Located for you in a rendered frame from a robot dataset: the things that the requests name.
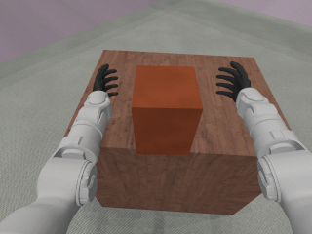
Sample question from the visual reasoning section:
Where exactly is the robot right forearm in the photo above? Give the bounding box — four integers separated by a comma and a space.
235, 87, 312, 159

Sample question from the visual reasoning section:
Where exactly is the robot left hand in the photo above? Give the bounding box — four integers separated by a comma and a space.
92, 63, 118, 97

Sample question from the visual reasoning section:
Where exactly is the robot right hand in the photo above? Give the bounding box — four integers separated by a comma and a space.
216, 61, 251, 103

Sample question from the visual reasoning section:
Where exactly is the pedestal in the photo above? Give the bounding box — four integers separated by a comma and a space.
63, 50, 291, 215

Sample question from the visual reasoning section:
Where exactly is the robot right upper arm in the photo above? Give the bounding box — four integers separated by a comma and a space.
257, 149, 312, 234

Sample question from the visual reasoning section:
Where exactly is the robot left forearm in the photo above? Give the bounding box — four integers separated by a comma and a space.
36, 90, 113, 196

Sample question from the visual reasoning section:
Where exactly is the robot left upper arm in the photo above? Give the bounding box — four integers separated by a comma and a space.
0, 157, 98, 234

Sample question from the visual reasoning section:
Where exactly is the carton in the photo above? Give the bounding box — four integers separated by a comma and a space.
131, 65, 204, 155

